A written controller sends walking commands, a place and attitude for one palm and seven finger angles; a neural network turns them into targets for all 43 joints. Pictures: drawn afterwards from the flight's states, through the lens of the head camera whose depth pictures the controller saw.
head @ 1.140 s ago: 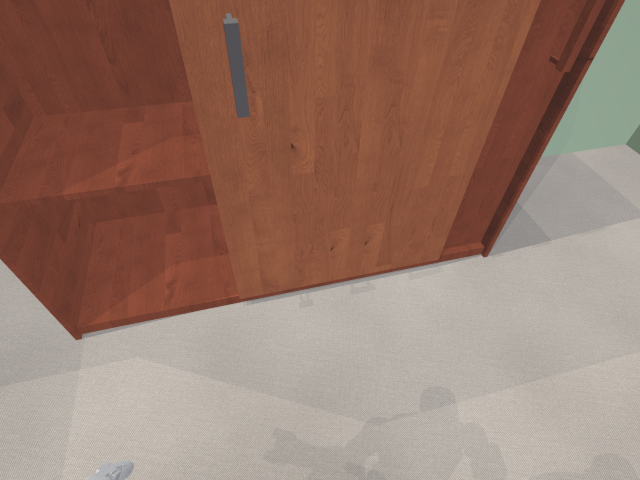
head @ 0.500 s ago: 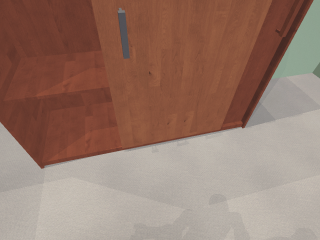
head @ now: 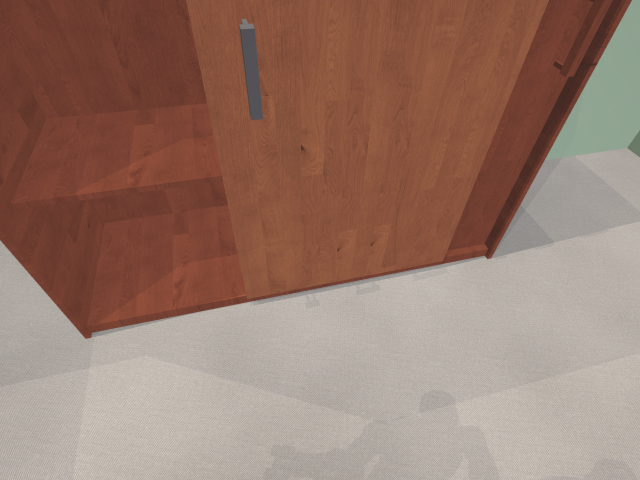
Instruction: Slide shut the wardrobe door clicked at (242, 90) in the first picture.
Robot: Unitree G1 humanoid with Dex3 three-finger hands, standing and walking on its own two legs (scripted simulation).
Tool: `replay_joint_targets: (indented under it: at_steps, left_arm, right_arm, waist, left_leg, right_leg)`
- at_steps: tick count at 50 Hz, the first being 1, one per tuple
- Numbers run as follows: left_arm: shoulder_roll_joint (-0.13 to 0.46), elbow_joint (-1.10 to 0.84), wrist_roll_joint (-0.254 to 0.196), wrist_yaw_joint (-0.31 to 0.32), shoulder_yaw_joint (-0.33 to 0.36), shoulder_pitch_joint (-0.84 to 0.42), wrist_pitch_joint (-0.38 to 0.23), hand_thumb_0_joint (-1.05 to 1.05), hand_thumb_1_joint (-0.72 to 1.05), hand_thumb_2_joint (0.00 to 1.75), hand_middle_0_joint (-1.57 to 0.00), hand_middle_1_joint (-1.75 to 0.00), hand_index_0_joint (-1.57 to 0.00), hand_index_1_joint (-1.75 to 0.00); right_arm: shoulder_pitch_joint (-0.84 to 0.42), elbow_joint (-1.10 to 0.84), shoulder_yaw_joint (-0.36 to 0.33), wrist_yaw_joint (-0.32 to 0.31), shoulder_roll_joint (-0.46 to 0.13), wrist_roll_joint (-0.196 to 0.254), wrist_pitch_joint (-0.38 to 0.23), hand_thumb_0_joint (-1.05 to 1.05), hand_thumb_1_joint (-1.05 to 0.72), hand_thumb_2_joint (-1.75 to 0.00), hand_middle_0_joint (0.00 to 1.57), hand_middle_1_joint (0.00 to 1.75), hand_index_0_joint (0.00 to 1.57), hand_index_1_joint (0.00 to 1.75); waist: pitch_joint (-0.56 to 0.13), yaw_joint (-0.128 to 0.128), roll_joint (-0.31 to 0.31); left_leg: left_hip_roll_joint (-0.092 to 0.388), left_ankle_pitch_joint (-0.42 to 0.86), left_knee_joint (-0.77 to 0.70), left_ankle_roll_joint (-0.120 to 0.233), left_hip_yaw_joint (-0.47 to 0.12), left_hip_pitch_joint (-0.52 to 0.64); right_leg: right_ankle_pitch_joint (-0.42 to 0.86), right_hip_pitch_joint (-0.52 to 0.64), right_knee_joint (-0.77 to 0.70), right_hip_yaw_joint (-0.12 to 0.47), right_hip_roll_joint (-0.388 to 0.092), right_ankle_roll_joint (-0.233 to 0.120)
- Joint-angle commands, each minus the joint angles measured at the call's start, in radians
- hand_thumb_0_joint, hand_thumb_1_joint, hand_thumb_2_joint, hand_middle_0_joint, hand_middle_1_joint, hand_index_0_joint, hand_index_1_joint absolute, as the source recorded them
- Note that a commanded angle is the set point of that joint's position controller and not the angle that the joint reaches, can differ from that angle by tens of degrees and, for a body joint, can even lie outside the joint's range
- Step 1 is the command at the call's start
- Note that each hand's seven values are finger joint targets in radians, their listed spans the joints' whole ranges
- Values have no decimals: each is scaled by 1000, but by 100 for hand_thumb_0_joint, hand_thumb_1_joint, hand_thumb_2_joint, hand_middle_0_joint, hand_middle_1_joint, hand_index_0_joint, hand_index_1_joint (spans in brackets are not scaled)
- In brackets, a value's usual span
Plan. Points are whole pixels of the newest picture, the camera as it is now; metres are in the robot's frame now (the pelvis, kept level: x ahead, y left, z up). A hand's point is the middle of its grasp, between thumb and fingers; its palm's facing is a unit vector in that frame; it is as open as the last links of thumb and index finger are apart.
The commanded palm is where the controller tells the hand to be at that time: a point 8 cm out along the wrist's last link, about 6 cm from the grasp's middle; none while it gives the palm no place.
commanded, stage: look at it before walking up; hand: right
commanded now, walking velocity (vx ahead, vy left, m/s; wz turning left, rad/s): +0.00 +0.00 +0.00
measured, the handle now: (250, 70) +0.84 +0.20 +0.12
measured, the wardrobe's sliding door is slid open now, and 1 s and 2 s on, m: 0.55 0.55 0.55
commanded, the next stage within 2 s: turn to face it in 0.30 s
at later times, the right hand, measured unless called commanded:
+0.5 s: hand out of the picture +0.07 -0.25 -0.15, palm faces -0.02 +0.94 -0.34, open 7.4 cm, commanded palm none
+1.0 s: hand out of the picture +0.07 -0.19 -0.19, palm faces -0.15 +0.97 -0.20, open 7.4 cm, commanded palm none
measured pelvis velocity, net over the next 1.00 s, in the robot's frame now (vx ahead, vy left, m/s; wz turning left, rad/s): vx -0.01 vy -0.01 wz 0.16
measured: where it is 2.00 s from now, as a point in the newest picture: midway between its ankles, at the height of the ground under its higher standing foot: outside the picture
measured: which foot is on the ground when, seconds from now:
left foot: down 0.00-1.00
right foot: down 0.00-1.00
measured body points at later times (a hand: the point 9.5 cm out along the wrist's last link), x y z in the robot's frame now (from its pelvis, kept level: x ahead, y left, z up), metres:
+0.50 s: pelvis +0.01 +0.00 +0.00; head +0.01 +0.00 +0.45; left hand +0.09 +0.30 -0.13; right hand +0.07 -0.29 -0.13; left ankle +0.01 +0.12 -0.75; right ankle +0.00 -0.12 -0.75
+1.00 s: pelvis -0.01 -0.01 -0.02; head +0.02 -0.02 +0.43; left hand -0.02 +0.24 -0.16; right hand +0.08 -0.24 -0.17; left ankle +0.01 +0.12 -0.75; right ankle +0.00 -0.12 -0.75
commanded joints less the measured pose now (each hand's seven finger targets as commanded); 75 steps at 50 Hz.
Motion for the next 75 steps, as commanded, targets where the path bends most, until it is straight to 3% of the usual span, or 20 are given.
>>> replay_joint_targets:
  at_steps: [1,24,28,36,43,45,48,50,51,53,55,57,61,62,63,64,65,68,73,75]
  left_arm:
    - [200,-58,2,13,44,-42,-21,0,90,90,-20,-30,-20,-30]
    - [202,-58,1,19,49,-39,-19,0,90,90,-20,-30,-20,-30]
    - [93,-69,3,23,38,23,0,0,90,90,-20,-30,-20,-30]
    - [83,-149,5,29,69,47,16,0,90,90,-20,-30,-20,-30]
    - [-9,-170,1,27,76,98,26,0,90,90,-20,-30,-20,-30]
    - [-23,-159,-1,27,74,122,20,0,90,90,-20,-30,-20,-30]
    - [-14,-136,-1,33,77,190,4,0,90,90,-20,-30,-20,-30]
    - [56,-146,10,37,94,173,-2,0,90,90,-20,-30,-20,-30]
    - [41,-155,10,41,89,150,-5,0,90,90,-20,-30,-20,-30]
    - [19,-167,15,43,84,99,-9,0,90,90,-20,-30,-20,-30]
    - [11,-147,21,42,82,112,-6,0,90,90,-20,-30,-20,-30]
    - [11,-118,24,42,84,164,-2,0,90,90,-20,-30,-20,-30]
    - [33,-99,21,31,94,200,5,0,90,90,-20,-30,-20,-30]
    - [1,-108,16,25,88,195,4,0,90,90,-20,-30,-20,-30]
    - [-75,-143,9,15,69,165,4,0,90,90,-20,-30,-20,-30]
    - [-48,-188,19,9,70,38,5,0,90,90,-20,-30,-20,-30]
    - [-51,-193,18,4,75,11,6,0,90,90,-20,-30,-20,-30]
    - [-71,-157,24,-9,80,81,-2,0,90,90,-20,-30,-20,-30]
    - [-120,-160,15,-15,73,97,-17,0,90,90,-20,-30,-20,-30]
    - [-123,-134,14,-9,72,179,-28,0,90,90,-20,-30,-20,-30]
  right_arm:
    - [-38,-60,-41,-12,-212,4,-18,0,-90,-90,20,30,20,30]
    - [-34,-62,-48,-12,-219,2,-15,0,-90,-90,20,30,20,30]
    - [28,-69,-38,-15,-119,1,17,0,-90,-90,20,30,20,30]
    - [82,-151,-58,-8,-92,-6,36,0,-90,-90,20,30,20,30]
    - [106,-184,-81,-19,-112,-10,35,0,-90,-90,20,30,20,30]
    - [89,-191,-86,-24,-99,-8,37,0,-90,-90,20,30,20,30]
    - [56,-209,-81,-23,-44,-5,38,0,-90,-90,20,30,20,30]
    - [50,-220,-74,-13,26,-2,46,0,-90,-90,20,30,20,30]
    - [55,-213,-83,-13,9,-7,51,0,-90,-90,20,30,20,30]
    - [91,-195,-86,-5,31,-12,50,0,-90,-90,20,30,20,30]
    - [100,-185,-76,0,72,-10,52,0,-90,-90,20,30,20,30]
    - [81,-187,-68,-1,89,-6,48,0,-90,-90,20,30,20,30]
    - [166,-153,-75,13,82,-15,32,0,-90,-90,20,30,20,30]
    - [212,-139,-83,10,41,-19,22,0,-90,-90,20,30,20,30]
    - [269,-120,-98,-4,-53,-24,7,0,-90,-90,20,30,20,30]
    - [339,-106,-103,-14,-72,-8,6,0,-90,-90,20,30,20,30]
    - [317,-98,-103,-19,-58,-9,-2,0,-90,-90,20,30,20,30]
    - [207,-110,-85,-23,3,-16,-26,0,-90,-90,20,30,20,30]
    - [247,-64,-83,-16,-2,-19,-37,0,-90,-90,20,30,20,30]
    - [235,-52,-85,-12,2,-13,-33,0,-90,-90,20,30,20,30]
  waist:
    - [-47,-4,3]
    - [-40,-3,9]
    - [-44,1,11]
    - [-34,-2,-12]
    - [-42,4,178]
    - [-37,8,186]
    - [-84,37,48]
    - [-6,30,-258]
    - [16,19,-219]
    - [2,-18,-83]
    - [-5,-11,-124]
    - [-2,12,-167]
    - [-30,-9,-83]
    - [-20,-34,19]
    - [-4,-56,297]
    - [31,-118,236]
    - [64,-91,233]
    - [74,-5,118]
    - [72,-4,134]
    - [55,32,110]
  left_leg:
    - [111,91,-65,35,-102,6]
    - [105,182,-61,39,-116,2]
    - [93,193,-4,30,-143,-52]
    - [49,159,123,35,-173,-161]
    - [172,56,-34,127,-416,-189]
    - [181,79,-40,146,-429,-185]
    - [58,60,87,76,-285,-267]
    - [-73,-178,417,-1,-55,-366]
    - [-33,-268,597,-12,-60,-349]
    - [5,-271,649,-12,-39,-351]
    - [20,-254,544,-18,18,-310]
    - [22,-254,396,-16,53,-249]
    - [-18,-115,90,11,104,-1]
    - [59,-167,-18,48,-9,112]
    - [281,-276,-162,153,-363,209]
    - [355,-376,-226,231,-465,121]
    - [323,-450,-246,242,-469,72]
    - [255,-242,-197,219,-273,-24]
    - [220,-133,-164,195,-181,-86]
    - [172,-174,-97,159,-131,-146]
  right_leg:
    - [107,0,-70,105,-114,-28]
    - [149,37,-55,78,-124,-23]
    - [104,29,-3,33,-131,-8]
    - [-1,-36,64,15,-166,-27]
    - [-193,-127,290,-68,-46,15]
    - [-197,-127,274,-41,-43,13]
    - [-70,34,92,26,-115,-21]
    - [-109,-25,-136,267,-358,-142]
    - [-82,-103,-170,275,-402,-185]
    - [53,-94,-107,163,-361,-192]
    - [164,-50,-63,40,-307,-165]
    - [264,-21,-21,18,-306,-159]
    - [-129,-130,69,-14,-289,-92]
    - [-259,-261,206,-75,-235,-47]
    - [-410,-503,464,-202,-95,20]
    - [-425,-549,621,-103,-85,12]
    - [-350,-578,691,-50,-100,4]
    - [-210,-479,676,-56,-126,15]
    - [-170,-297,404,-104,-97,12]
    - [-79,-125,253,-141,-66,11]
